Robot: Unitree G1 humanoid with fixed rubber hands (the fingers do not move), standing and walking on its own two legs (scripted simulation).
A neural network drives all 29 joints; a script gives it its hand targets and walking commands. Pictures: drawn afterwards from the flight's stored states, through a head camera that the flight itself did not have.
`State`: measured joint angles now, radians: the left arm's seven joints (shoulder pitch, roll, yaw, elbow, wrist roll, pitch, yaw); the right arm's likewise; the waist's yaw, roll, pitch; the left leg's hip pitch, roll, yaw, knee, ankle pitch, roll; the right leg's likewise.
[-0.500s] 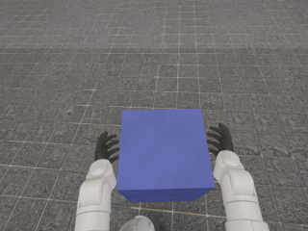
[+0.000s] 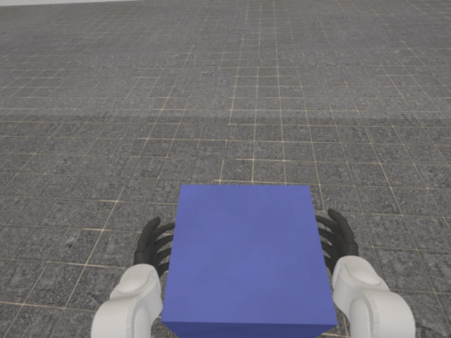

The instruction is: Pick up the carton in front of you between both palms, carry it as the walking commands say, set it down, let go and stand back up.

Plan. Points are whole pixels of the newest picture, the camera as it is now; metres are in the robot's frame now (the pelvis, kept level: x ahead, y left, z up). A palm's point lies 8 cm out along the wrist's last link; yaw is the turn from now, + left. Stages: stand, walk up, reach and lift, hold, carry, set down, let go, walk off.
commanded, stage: carry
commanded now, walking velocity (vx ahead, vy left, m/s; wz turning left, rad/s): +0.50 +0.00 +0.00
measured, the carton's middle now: (243, 271) +0.24 +0.00 +0.01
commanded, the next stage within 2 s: none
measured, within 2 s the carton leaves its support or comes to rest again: neither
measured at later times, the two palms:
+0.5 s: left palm (165, 146) +0.52 +0.17 +0.07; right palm (293, 138) +0.52 -0.13 +0.08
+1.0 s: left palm (195, 79) +0.81 +0.11 +0.10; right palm (293, 75) +0.82 -0.19 +0.08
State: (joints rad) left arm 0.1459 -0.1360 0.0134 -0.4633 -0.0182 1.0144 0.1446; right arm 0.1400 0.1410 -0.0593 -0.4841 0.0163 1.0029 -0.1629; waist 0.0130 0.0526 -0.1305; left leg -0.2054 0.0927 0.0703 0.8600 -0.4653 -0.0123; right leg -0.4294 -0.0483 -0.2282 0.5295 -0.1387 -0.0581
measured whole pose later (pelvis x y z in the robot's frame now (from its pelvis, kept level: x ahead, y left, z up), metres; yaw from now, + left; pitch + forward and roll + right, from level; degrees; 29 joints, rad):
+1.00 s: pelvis +0.59 -0.03 +0.00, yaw +0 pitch +3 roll +0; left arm 0.08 -0.13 0.03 -0.52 0.00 1.13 0.15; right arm 0.06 0.13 -0.06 -0.53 -0.01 1.13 -0.16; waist 0.02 0.05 -0.12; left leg -0.22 0.09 0.10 0.88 -0.45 -0.02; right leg -0.45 -0.07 -0.23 0.55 -0.15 -0.07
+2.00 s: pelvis +1.21 -0.06 +0.00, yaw +1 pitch +2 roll +0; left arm 0.07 -0.13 0.02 -0.53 0.00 1.16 0.15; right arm 0.06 0.13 -0.06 -0.54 -0.02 1.15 -0.16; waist 0.02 0.05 -0.06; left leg -0.24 0.09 0.06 1.09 -0.42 0.00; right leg -0.43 -0.06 -0.25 0.55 -0.16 -0.10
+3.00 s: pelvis +1.52 -0.04 +0.01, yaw -3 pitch +3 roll +1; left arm 0.05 -0.13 0.03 -0.38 0.08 1.09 0.11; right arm 0.02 0.13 -0.06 -0.36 -0.09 1.07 -0.10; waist 0.00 0.00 -0.10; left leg -0.33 0.07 0.22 0.56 -0.27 0.02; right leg -0.12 -0.05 -0.11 0.50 -0.42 0.01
